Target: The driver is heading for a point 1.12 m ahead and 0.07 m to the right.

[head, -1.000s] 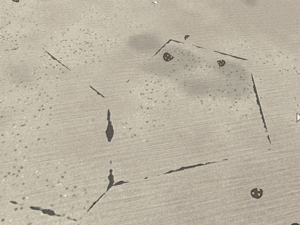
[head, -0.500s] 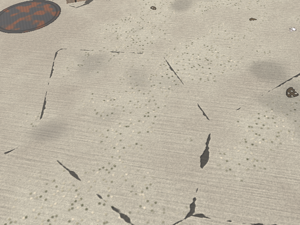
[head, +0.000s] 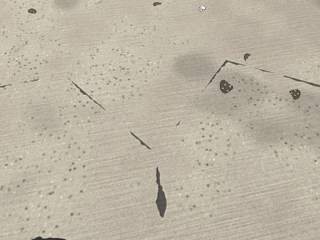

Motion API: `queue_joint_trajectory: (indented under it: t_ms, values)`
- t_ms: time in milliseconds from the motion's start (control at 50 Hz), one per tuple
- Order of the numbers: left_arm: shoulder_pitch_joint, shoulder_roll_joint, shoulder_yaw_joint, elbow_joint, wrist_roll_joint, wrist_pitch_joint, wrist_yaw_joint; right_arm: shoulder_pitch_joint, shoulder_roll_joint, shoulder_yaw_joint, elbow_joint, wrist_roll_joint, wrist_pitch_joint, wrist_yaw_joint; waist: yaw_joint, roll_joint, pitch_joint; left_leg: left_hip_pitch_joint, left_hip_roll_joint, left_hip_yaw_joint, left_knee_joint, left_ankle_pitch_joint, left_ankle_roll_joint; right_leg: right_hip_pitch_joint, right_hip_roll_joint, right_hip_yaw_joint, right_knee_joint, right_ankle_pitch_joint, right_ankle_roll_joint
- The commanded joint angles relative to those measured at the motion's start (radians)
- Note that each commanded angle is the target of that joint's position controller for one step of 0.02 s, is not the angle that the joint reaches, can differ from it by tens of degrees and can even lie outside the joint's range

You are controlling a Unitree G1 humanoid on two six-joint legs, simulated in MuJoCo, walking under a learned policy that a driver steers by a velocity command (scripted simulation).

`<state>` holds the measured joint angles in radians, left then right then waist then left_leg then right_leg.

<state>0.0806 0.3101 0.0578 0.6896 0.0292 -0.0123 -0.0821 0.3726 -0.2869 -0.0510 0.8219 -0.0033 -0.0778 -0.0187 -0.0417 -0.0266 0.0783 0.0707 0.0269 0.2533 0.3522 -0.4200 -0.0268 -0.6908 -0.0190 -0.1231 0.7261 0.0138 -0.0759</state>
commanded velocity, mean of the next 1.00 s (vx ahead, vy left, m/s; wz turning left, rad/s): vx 0.21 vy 0.00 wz -0.01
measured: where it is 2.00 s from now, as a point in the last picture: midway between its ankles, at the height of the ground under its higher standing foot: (154, 115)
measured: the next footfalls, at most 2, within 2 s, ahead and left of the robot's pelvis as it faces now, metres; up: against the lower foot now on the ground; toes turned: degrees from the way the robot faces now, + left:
right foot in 0.06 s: +0.25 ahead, -0.04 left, +0.00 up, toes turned -5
left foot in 0.66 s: +0.25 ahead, +0.14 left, +0.00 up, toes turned -15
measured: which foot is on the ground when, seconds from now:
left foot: down 0.00-0.06, up 0.08-0.64, down 0.66-1.00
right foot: up 0.00-0.04, down 0.06-0.68, up 0.70-1.00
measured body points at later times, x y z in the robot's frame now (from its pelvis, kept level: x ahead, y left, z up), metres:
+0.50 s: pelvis +0.18 +0.02 +0.01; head +0.19 +0.00 +0.46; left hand +0.36 +0.25 -0.09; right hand +0.21 -0.28 -0.11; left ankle +0.28 +0.16 -0.68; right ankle +0.21 -0.04 -0.73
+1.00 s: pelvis +0.30 +0.06 +0.02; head +0.32 +0.08 +0.47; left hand +0.49 +0.33 -0.08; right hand +0.31 -0.24 -0.08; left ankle +0.21 +0.15 -0.73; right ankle +0.38 -0.10 -0.69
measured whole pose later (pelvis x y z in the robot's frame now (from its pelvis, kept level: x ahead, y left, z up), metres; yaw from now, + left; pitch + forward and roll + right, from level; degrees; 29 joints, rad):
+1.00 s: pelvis +0.30 +0.06 +0.02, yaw +4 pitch +4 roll -2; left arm 0.09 0.34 0.04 0.72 0.04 -0.02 -0.03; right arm 0.45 -0.32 -0.08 0.79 -0.01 -0.01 0.02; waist -0.09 -0.02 -0.03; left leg -0.07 -0.13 -0.32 0.32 -0.28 0.09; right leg -0.51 0.01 0.08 0.69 -0.24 0.07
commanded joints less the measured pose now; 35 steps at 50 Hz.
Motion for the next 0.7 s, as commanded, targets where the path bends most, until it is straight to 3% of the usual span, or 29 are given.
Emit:
queue_joint_trajectory:
  t_ms: [20,40,60,80,100,120,140,160,180,200,240,280,360,460,480,520,560,600,640,660,680,700]
  values:
    - [0.266,0.038,0.015,0.015,0.008,0.007,0.006,-0.149,-0.174,-0.043,-0.104,0.018,-0.006,-0.011,0.168,0.103,-0.136,-0.181,0.209,-0.005,0.254,1.127,0.068,0.452,0.1,-0.043,-0.056,-0.004,-0.057]
    - [0.383,0.078,0.034,0.041,0.016,0.007,0.024,-0.16,-0.176,-0.044,-0.113,0.025,0.004,-0.005,0.22,0.088,-0.199,-0.22,0.215,-0.024,0.466,1.043,0.054,0.589,0.118,-0.012,-0.09,-0.011,-0.087]
    - [0.448,0.125,0.056,0.068,0.02,0.003,0.051,-0.16,-0.144,-0.036,-0.11,0.027,0.012,0.007,0.25,0.021,-0.211,-0.316,0.141,-0.027,0.751,0.641,0.02,0.703,0.102,0.058,-0.177,0.055,-0.115]
    - [0.354,0.222,0.073,0.043,-0.002,0.005,0.07,-0.069,-0.024,-0.01,-0.13,0.004,0.024,0.019,0.129,-0.191,-0.151,-0.565,-0.024,-0.018,1.107,-0.223,-0.017,0.77,-0.102,0.342,-0.129,0.719,-0.163]
    - [0.351,0.322,0.101,-0.021,-0.016,0.008,0.057,0.074,-0.067,-0.014,-0.184,-0.004,0.048,0.005,0.09,-0.185,-0.454,-0.717,-0.1,-0.259,1.323,-0.255,-0.053,1.019,-0.317,0.795,-0.214,0.85,-0.392]
    - [0.257,0.277,0.103,-0.07,-0.032,0.025,0.065,0.032,-0.114,-0.008,-0.17,-0.033,0.053,-0.004,0.098,-0.026,-0.472,-0.756,-0.038,-0.348,1.269,-0.145,-0.032,0.965,-0.31,0.853,-0.334,0.402,-0.383]
    - [0.205,0.204,0.083,-0.072,-0.036,0.035,0.074,-0.058,-0.138,-0.011,-0.179,-0.037,0.056,-0.005,0.09,0.049,-0.314,-0.754,-0.011,-0.351,1.162,-0.082,-0.025,0.796,-0.254,0.779,-0.393,0.142,-0.343]
    - [0.169,0.145,0.062,-0.043,-0.039,0.041,0.072,-0.144,-0.126,-0.014,-0.185,-0.049,0.061,-0.008,0.057,0.121,-0.178,-0.727,0.019,-0.343,1.029,-0.045,-0.015,0.652,-0.153,0.677,-0.444,-0.022,-0.243]
    - [0.167,0.131,0.06,-0.049,-0.036,0.036,0.079,-0.111,-0.126,-0.012,-0.193,-0.046,0.079,-0.011,0.037,0.033,-0.156,-0.683,0.021,-0.343,0.975,-0.026,-0.02,0.577,-0.158,0.66,-0.441,0.093,-0.244]
    - [0.18,0.113,0.054,-0.034,-0.037,0.031,0.079,-0.115,-0.13,-0.011,-0.184,-0.053,0.101,-0.017,0.033,0.045,-0.138,-0.626,0.031,-0.341,0.927,-0.019,-0.028,0.514,-0.13,0.613,-0.427,0.232,-0.219]
    - [0.169,0.139,0.061,-0.029,-0.026,0.024,0.074,-0.123,-0.099,-0.003,-0.177,-0.046,0.116,-0.019,0.024,0.087,-0.172,-0.56,0.026,-0.34,0.827,0.005,-0.042,0.457,-0.075,0.55,-0.402,0.286,-0.185]
    - [0.176,0.155,0.065,-0.026,-0.017,0.023,0.077,-0.137,-0.084,0.001,-0.179,-0.037,0.116,-0.017,0.031,0.081,-0.195,-0.565,0.027,-0.329,0.767,0.048,-0.039,0.452,-0.071,0.524,-0.379,0.335,-0.159]
    - [0.192,0.133,0.056,-0.018,-0.019,0.037,0.084,-0.187,-0.086,-0.004,-0.186,-0.027,0.134,-0.017,0.063,-0.003,-0.19,-0.616,0.028,-0.33,0.694,0.146,-0.032,0.479,-0.059,0.544,-0.422,0.057,-0.082]
    - [0.193,0.032,0.008,0.01,0.004,0.036,0.09,-0.193,-0.058,0.004,-0.147,-0.016,0.133,-0.005,0.09,-0.051,-0.143,-0.519,0.037,-0.306,0.515,0.147,-0.011,0.477,-0.069,0.483,-0.481,-0.135,-0.088]
    - [0.187,0.032,0.002,0.017,0.012,0.035,0.09,-0.192,-0.054,0.007,-0.137,-0.011,0.132,0.0,0.094,-0.063,-0.131,-0.467,0.023,-0.298,0.467,0.125,-0.003,0.456,-0.071,0.462,-0.486,-0.168,-0.095]
    - [0.183,0.081,0.009,0.027,0.022,0.036,0.093,-0.199,-0.087,-0.002,-0.135,0.001,0.132,0.006,0.099,-0.085,-0.095,-0.435,-0.019,-0.281,0.419,0.051,0.017,0.455,-0.094,0.456,-0.469,-0.177,-0.123]
    - [0.18,0.113,0.016,0.034,0.013,0.039,0.104,-0.187,-0.112,-0.01,-0.138,0.008,0.127,0.011,0.093,-0.077,-0.08,-0.444,-0.045,-0.278,0.374,-0.01,0.035,0.512,-0.139,0.466,-0.419,-0.047,-0.144]
    - [0.166,0.122,0.017,0.04,-0.003,0.039,0.117,-0.142,-0.1,-0.01,-0.129,0.009,0.119,0.013,0.069,-0.055,-0.095,-0.409,-0.062,-0.262,0.287,-0.014,0.05,0.57,-0.166,0.449,-0.345,0.138,-0.144]
    - [0.142,0.127,0.02,0.042,-0.018,0.038,0.129,-0.096,-0.081,-0.006,-0.119,0.007,0.106,0.012,0.035,-0.038,-0.104,-0.32,-0.073,-0.283,0.074,0.126,0.07,0.569,-0.141,0.391,-0.256,0.207,-0.096]
    - [0.13,0.119,0.02,0.031,-0.02,0.034,0.134,-0.095,-0.12,-0.015,-0.125,-0.005,0.098,0.01,0.039,0.014,-0.1,-0.278,-0.016,-0.41,-0.001,0.217,0.098,0.515,-0.092,0.344,-0.164,0.113,-0.047]
    - [0.129,0.093,0.016,-0.004,-0.011,0.034,0.134,-0.068,-0.213,-0.035,-0.145,-0.02,0.088,0.012,0.048,0.166,-0.113,-0.183,0.2,-0.694,-0.04,0.505,0.156,0.351,0.026,0.233,0.029,-0.17,0.013]
    - [0.03,0.082,0.011,-0.05,-0.011,0.037,0.137,-0.038,-0.279,-0.063,-0.125,-0.009,0.095,0.022,0.018,0.293,-0.025,-0.167,0.321,-0.87,-0.022,0.904,0.301,0.123,0.164,0.141,0.133,-0.583,0.062]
